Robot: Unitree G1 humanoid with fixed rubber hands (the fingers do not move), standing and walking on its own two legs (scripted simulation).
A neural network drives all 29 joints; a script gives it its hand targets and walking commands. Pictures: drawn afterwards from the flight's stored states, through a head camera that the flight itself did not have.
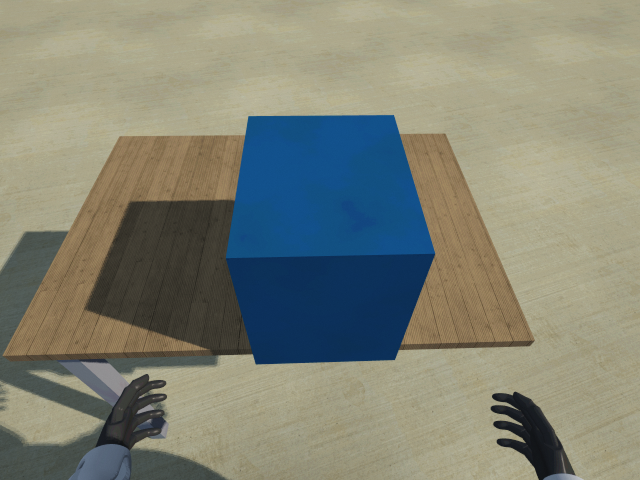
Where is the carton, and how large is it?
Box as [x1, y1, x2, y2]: [226, 115, 434, 363]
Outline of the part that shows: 393,115 248,116 226,253 226,260 255,363 381,360 395,358 433,258 434,251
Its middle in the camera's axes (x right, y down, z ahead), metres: +0.00 +0.01 +0.61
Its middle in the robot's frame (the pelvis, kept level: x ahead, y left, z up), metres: +0.44 +0.04 +0.01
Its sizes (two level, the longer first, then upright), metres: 0.280 0.228 0.280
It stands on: a table, 0.65 m high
